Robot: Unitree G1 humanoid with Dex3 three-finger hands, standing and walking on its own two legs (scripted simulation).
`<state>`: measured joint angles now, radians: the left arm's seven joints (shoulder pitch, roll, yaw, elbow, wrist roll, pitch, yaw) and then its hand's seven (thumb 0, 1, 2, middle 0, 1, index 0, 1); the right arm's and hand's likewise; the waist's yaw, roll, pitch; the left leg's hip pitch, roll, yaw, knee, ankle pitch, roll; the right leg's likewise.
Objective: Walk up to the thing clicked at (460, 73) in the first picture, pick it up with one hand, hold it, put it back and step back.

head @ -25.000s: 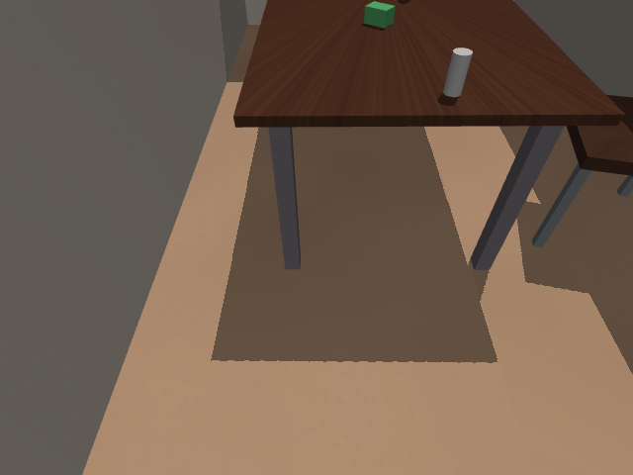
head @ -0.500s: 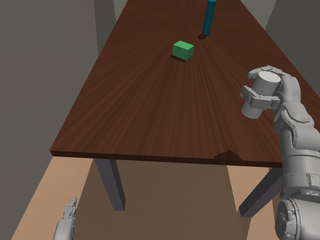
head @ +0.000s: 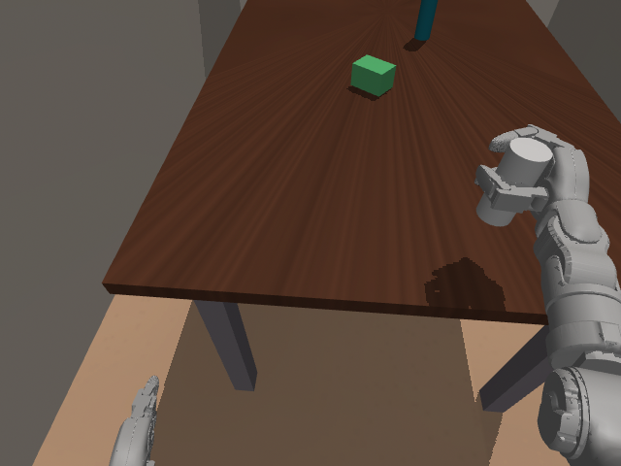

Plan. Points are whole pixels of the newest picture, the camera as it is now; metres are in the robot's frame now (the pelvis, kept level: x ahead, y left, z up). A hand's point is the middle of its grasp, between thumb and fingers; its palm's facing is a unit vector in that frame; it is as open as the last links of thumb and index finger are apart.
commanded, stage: crouch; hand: right
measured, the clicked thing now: (510, 184) +0.45 -0.19 +0.15
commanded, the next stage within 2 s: lower in 0.02 s
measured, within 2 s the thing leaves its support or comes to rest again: rests again in 1.18 s
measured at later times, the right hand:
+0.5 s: hand (487, 199) +0.47 -0.18 +0.10, palm faces +0.12 +0.99 +0.00, open 6.4 cm
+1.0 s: hand (480, 210) +0.48 -0.18 +0.07, palm faces +0.12 +0.99 +0.00, open 6.4 cm
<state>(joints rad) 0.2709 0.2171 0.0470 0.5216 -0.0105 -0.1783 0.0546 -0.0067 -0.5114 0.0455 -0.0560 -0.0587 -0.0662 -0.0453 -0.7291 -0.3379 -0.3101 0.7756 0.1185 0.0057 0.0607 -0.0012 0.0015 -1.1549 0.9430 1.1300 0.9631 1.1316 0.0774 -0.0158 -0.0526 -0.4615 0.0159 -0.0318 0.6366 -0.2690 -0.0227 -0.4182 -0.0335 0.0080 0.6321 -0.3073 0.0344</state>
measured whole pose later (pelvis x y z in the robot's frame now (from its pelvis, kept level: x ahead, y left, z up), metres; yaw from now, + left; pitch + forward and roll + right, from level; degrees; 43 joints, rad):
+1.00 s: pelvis -0.01 -0.01 -0.03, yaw +1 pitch +13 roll +1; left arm 0.31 0.22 0.04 0.32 0.02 -0.11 0.03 -0.01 -0.52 0.06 -0.06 -0.06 -0.06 -0.05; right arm -0.78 -0.37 -0.37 1.02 0.07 -0.27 0.05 0.00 0.00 -1.16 0.95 1.13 0.97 1.13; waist 0.15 0.01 -0.08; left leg -0.71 0.01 -0.04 0.81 -0.32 -0.04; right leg -0.68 -0.04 0.01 0.85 -0.39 0.02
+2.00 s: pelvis +0.00 +0.00 -0.04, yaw +0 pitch +16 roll +1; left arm 0.36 0.24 0.05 0.19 0.02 -0.07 0.02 -0.01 -0.53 0.06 -0.05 -0.06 -0.06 -0.05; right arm -0.77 -0.38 -0.40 1.00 0.07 -0.30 0.08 -0.01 0.43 -0.20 0.64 0.41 0.63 0.41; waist 0.16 0.00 -0.11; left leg -0.82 0.00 -0.03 0.92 -0.38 -0.03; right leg -0.79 -0.04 0.02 0.95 -0.44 0.03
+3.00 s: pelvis +0.02 -0.01 +0.00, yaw -1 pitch +6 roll +0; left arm 0.37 0.26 0.08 0.38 -0.06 -0.05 0.00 -0.01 -0.52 0.07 -0.05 -0.05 -0.05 -0.04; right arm -0.38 -0.56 -0.40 0.47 0.02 -0.05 0.02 -0.02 0.60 -0.04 0.05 0.06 0.05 0.06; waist -0.01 -0.03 -0.10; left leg -0.42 0.02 -0.02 0.63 -0.31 -0.03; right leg -0.40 -0.03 0.02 0.65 -0.35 0.03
